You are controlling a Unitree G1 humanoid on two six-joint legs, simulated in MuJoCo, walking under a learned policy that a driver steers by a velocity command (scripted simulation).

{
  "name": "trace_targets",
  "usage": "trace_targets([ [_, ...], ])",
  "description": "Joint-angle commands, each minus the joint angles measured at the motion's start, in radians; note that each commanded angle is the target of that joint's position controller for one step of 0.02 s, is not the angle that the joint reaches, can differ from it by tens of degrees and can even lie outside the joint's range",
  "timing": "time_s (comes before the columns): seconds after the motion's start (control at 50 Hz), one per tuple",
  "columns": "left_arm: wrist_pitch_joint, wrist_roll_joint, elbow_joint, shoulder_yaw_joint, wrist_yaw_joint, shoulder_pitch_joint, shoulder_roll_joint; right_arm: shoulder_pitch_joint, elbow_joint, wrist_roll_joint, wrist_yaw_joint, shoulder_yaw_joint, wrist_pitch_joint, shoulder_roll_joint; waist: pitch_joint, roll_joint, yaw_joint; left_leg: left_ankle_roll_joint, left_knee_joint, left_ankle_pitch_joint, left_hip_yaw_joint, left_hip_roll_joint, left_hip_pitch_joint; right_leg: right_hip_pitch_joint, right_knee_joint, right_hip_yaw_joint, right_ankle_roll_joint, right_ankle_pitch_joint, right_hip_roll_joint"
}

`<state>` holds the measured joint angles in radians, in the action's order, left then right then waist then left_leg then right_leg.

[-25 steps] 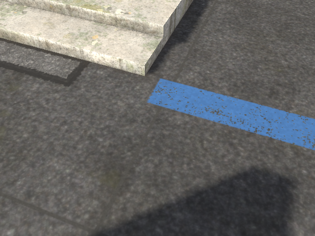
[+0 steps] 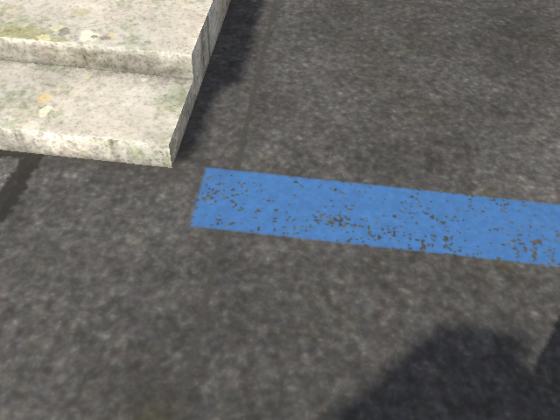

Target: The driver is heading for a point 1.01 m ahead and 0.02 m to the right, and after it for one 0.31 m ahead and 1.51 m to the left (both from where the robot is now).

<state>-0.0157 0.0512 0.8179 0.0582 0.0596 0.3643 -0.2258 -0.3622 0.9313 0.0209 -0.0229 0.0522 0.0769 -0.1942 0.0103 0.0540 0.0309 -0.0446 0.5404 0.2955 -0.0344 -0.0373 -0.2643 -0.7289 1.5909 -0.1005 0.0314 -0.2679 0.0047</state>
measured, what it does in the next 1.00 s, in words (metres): walks ahead: right foot, then left foot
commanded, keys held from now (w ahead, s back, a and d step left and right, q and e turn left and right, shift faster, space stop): w+e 0.12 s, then w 0.54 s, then w+q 0.34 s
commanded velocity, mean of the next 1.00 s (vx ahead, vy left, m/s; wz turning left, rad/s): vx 0.50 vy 0.00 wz -0.11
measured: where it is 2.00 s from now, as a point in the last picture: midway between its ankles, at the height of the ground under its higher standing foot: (301, 243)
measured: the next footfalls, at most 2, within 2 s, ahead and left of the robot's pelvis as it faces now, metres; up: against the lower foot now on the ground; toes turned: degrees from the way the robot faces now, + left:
right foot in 0.36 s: +0.33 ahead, -0.13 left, +0.00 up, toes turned -8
left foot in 0.86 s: +0.69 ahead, +0.05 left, +0.00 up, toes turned -7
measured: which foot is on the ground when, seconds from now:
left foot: down 0.00-0.36, up 0.38-0.84, down 0.86-1.00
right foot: up 0.00-0.34, down 0.36-0.90, up 0.92-1.00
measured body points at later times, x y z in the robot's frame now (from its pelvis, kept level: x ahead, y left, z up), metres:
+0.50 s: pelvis +0.28 -0.05 +0.00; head +0.30 -0.05 +0.45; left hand +0.45 +0.16 -0.11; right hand +0.26 -0.31 -0.13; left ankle +0.21 +0.11 -0.63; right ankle +0.29 -0.13 -0.73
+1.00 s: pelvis +0.56 -0.02 +0.00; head +0.61 -0.02 +0.45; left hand +0.66 +0.24 -0.13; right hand +0.69 -0.29 -0.11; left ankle +0.65 +0.05 -0.73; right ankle +0.43 -0.16 -0.64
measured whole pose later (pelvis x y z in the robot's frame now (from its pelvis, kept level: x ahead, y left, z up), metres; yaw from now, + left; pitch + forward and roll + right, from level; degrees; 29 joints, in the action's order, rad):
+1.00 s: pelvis +0.56 -0.02 +0.00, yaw -2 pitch +1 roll +0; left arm -0.10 0.01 0.81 0.05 0.01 0.28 -0.26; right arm -0.17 0.78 -0.01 -0.04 0.05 0.08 -0.27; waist -0.06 0.00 0.00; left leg -0.08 0.47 0.12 0.04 -0.09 -0.38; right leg -0.35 1.16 -0.05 0.02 -0.39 0.00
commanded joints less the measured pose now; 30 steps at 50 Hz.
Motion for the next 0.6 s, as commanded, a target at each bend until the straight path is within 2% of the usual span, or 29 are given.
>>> trace_targets([
  [0.02, -0.021, -0.039, -0.101, 0.021, -0.008, -0.042, -0.036, 0.076, -0.073, 0.006, 0.030, 0.006, 0.049, -0.087, -0.071, -0.196, 0.003, -0.076, -0.302, -0.427, 0.164, 0.239, -0.042, -0.046, -0.349, -0.065, -0.013, 0.230, 0.062],
  [0.04, -0.027, -0.041, -0.123, 0.017, -0.014, -0.075, -0.022, 0.038, -0.060, 0.005, 0.044, 0.008, 0.048, -0.101, -0.071, -0.198, -0.008, -0.085, -0.295, -0.534, 0.149, 0.249, -0.008, -0.050, -0.428, -0.075, -0.019, 0.261, 0.054],
  [0.06, -0.029, -0.031, -0.146, 0.012, -0.021, -0.095, -0.016, -0.003, -0.044, 0.010, 0.052, 0.010, 0.046, -0.106, -0.041, -0.172, -0.009, -0.088, -0.290, -0.599, 0.138, 0.263, 0.051, -0.051, -0.508, -0.084, -0.014, 0.291, 0.057],
  [0.08, -0.025, -0.024, -0.168, 0.006, -0.030, -0.134, -0.007, -0.017, -0.038, -0.002, 0.057, 0.014, 0.038, -0.111, -0.028, -0.143, -0.023, -0.075, -0.282, -0.617, 0.118, 0.267, 0.116, -0.066, -0.595, -0.075, -0.006, 0.330, 0.050],
  [0.12, -0.018, -0.024, -0.214, -0.005, -0.048, -0.223, 0.008, -0.061, -0.027, -0.018, 0.068, 0.017, 0.022, -0.133, -0.040, -0.112, -0.055, -0.047, -0.287, -0.638, 0.083, 0.279, 0.193, -0.080, -0.710, -0.038, 0.002, 0.393, 0.030],
  [0.14, -0.016, -0.026, -0.230, -0.009, -0.058, -0.258, 0.013, -0.103, -0.011, -0.019, 0.067, 0.015, 0.020, -0.133, -0.050, -0.094, -0.070, -0.038, -0.296, -0.631, 0.077, 0.281, 0.215, -0.074, -0.745, -0.025, 0.008, 0.397, 0.022],
  [0.16, -0.015, -0.016, -0.233, 0.001, -0.066, -0.256, -0.005, -0.096, 0.001, -0.008, 0.059, 0.020, 0.015, -0.155, -0.087, -0.089, -0.062, -0.017, -0.298, -0.730, 0.047, 0.270, 0.191, -0.057, -0.759, -0.023, 0.025, 0.398, 0.014],
  [0.22, -0.016, -0.016, -0.280, -0.007, -0.080, -0.338, 0.003, -0.166, 0.039, -0.023, 0.050, 0.018, 0.000, -0.152, -0.110, -0.084, -0.088, -0.020, -0.274, -0.765, 0.013, 0.283, 0.286, -0.058, -0.811, 0.030, 0.042, 0.324, 0.000],
  [0.26, -0.021, -0.017, -0.317, -0.013, -0.090, -0.401, 0.008, -0.182, 0.053, -0.024, 0.049, 0.019, -0.013, -0.167, -0.124, -0.088, -0.092, -0.038, -0.234, -0.853, 0.000, 0.300, 0.352, -0.054, -0.855, 0.084, 0.059, 0.219, -0.012],
  [0.28, -0.026, -0.026, -0.334, -0.015, -0.097, -0.422, 0.011, -0.182, 0.058, -0.031, 0.050, 0.015, -0.015, -0.166, -0.118, -0.096, -0.083, -0.045, -0.204, -0.944, -0.020, 0.304, 0.352, 0.005, -0.892, 0.121, 0.065, 0.161, -0.027],
  [0.3, -0.028, -0.025, -0.341, -0.014, -0.101, -0.432, 0.000, -0.177, 0.059, -0.028, 0.050, 0.014, -0.012, -0.180, -0.083, -0.130, -0.063, -0.053, -0.152, -1.057, -0.031, 0.294, 0.341, 0.103, -0.919, 0.170, 0.077, 0.105, -0.058],
  [0.32, -0.031, -0.032, -0.325, -0.007, -0.101, -0.373, -0.019, -0.164, 0.057, -0.031, 0.048, 0.015, -0.010, -0.199, -0.042, -0.175, -0.023, -0.067, -0.063, -1.178, -0.032, 0.288, 0.324, 0.233, -0.947, 0.203, 0.094, 0.058, -0.090],
  [0.34, -0.034, -0.031, -0.271, 0.018, -0.098, -0.193, -0.070, -0.132, 0.053, -0.038, 0.045, 0.010, -0.006, -0.201, 0.040, -0.172, 0.081, -0.066, 0.111, -1.179, -0.044, 0.265, 0.231, 0.498, -1.040, 0.194, 0.134, 0.159, -0.103],
  [0.36, -0.030, -0.031, -0.215, 0.054, -0.079, 0.013, -0.172, -0.091, 0.023, -0.026, 0.042, 0.008, 0.013, -0.208, 0.160, -0.137, 0.167, -0.037, 0.378, -0.910, -0.064, 0.218, -0.044, 0.875, -1.014, -0.002, 0.198, 0.317, 0.017],
  [0.38, -0.032, -0.035, -0.190, 0.066, -0.072, 0.069, -0.277, -0.246, 0.010, -0.005, 0.007, -0.041, 0.043, -0.072, 0.374, 0.144, 0.074, 0.012, 0.780, 0.215, -0.003, 0.038, -0.398, 1.237, -1.084, -0.561, 0.420, 0.295, 0.361],
  [0.4, -0.029, -0.049, -0.164, 0.049, -0.068, 0.167, -0.188, -0.168, 0.026, -0.041, -0.013, -0.012, 0.072, -0.164, 0.438, 0.058, 0.143, 0.003, 0.852, 0.293, 0.182, 0.034, -0.488, 1.241, -1.204, -0.707, 0.420, 0.169, 0.361],
  [0.42, -0.039, -0.054, -0.155, 0.037, -0.069, 0.052, -0.159, -0.028, -0.037, -0.070, -0.003, 0.006, 0.072, -0.192, 0.213, 0.050, 0.113, 0.005, 0.839, 0.210, 0.150, 0.077, -0.580, 1.080, -1.244, -0.537, 0.359, 0.236, 0.328],
  [0.44, -0.049, -0.046, -0.159, 0.027, -0.073, -0.051, -0.130, 0.066, -0.080, -0.057, 0.016, 0.002, 0.064, -0.156, 0.087, -0.049, 0.060, 0.005, 0.770, 0.107, 0.124, 0.120, -0.556, 0.878, -1.283, -0.415, 0.305, 0.314, 0.289],
  [0.46, -0.057, -0.044, -0.165, 0.018, -0.080, -0.112, -0.097, 0.070, -0.078, -0.036, 0.029, 0.008, 0.050, -0.145, 0.038, -0.082, 0.011, 0.015, 0.700, 0.044, 0.119, 0.147, -0.490, 0.738, -1.319, -0.311, 0.265, 0.373, 0.247],
  [0.48, -0.063, -0.051, -0.161, 0.009, -0.086, -0.139, -0.062, 0.023, -0.071, -0.027, 0.032, 0.011, 0.031, -0.123, 0.027, -0.059, -0.034, 0.020, 0.659, -0.001, 0.131, 0.168, -0.405, 0.639, -1.354, -0.241, 0.240, 0.379, 0.209],
  [0.5, -0.068, -0.051, -0.152, 0.007, -0.094, -0.138, -0.051, -0.007, -0.070, -0.026, 0.030, 0.009, 0.016, -0.102, 0.029, -0.036, -0.055, 0.025, 0.632, -0.020, 0.125, 0.169, -0.351, 0.587, -1.383, -0.207, 0.236, 0.381, 0.197],
  [0.52, -0.073, -0.048, -0.141, 0.009, -0.098, -0.128, -0.059, -0.020, -0.072, -0.023, 0.030, 0.010, 0.006, -0.086, 0.023, -0.027, -0.068, 0.032, 0.611, -0.036, 0.113, 0.169, -0.344, 0.558, -1.401, -0.171, 0.240, 0.413, 0.190],
  [0.56, -0.078, -0.053, -0.109, 0.017, -0.089, -0.088, -0.089, 0.036, -0.102, -0.016, 0.035, 0.014, -0.001, -0.091, -0.008, -0.008, -0.064, 0.047, 0.537, -0.121, 0.103, 0.171, -0.382, 0.527, -1.434, -0.111, 0.242, 0.451, 0.181],
  [0.6, -0.078, -0.045, -0.077, 0.018, -0.070, -0.034, -0.096, 0.152, -0.147, -0.015, 0.036, 0.016, 0.002, -0.103, -0.043, 0.000, -0.034, 0.058, 0.407, -0.250, 0.091, 0.165, -0.432, 0.534, -1.448, -0.069, 0.226, 0.476, 0.164],
])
